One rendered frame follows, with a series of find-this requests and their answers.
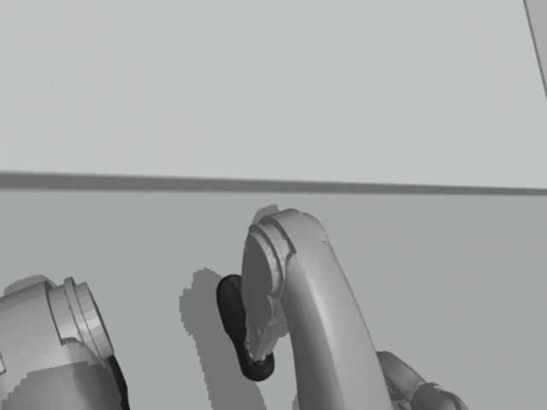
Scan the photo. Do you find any left robot foot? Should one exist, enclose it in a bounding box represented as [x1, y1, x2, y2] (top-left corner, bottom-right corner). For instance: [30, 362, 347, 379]
[108, 355, 130, 410]

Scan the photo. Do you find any right robot arm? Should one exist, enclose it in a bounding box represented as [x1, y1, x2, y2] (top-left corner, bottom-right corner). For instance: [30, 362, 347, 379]
[410, 383, 469, 410]

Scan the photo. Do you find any right robot hand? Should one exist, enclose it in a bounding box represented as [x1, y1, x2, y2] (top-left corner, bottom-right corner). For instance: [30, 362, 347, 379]
[375, 349, 426, 410]

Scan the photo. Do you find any right robot foot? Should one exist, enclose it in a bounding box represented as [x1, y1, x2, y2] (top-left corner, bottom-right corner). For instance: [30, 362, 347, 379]
[216, 274, 274, 382]

